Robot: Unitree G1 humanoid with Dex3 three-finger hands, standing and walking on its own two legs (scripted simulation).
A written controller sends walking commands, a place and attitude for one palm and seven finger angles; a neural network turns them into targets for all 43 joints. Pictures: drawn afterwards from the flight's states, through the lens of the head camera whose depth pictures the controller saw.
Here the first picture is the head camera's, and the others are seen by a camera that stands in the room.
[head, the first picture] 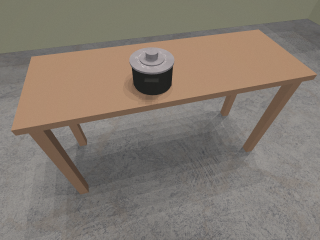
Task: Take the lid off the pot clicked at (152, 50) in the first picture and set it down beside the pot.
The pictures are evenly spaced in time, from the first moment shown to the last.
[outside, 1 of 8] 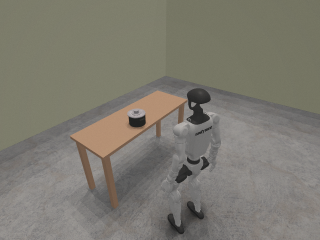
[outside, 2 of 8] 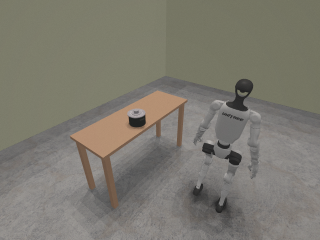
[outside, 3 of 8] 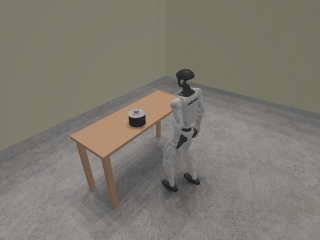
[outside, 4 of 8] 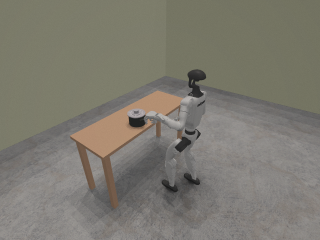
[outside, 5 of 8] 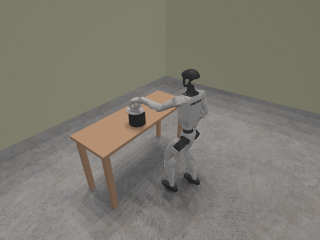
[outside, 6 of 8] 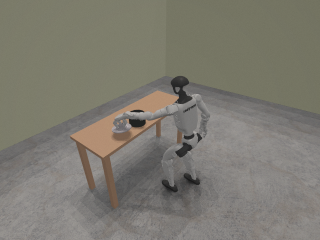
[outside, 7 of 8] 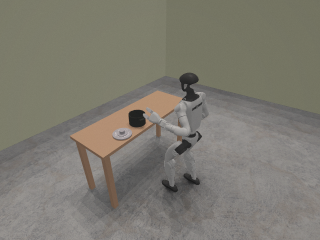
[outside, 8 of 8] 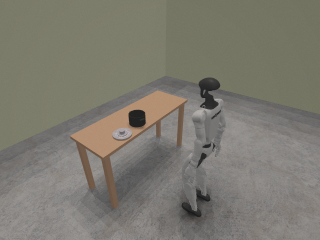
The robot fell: no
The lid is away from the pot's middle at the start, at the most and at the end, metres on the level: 0.00 0.25 0.23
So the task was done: yes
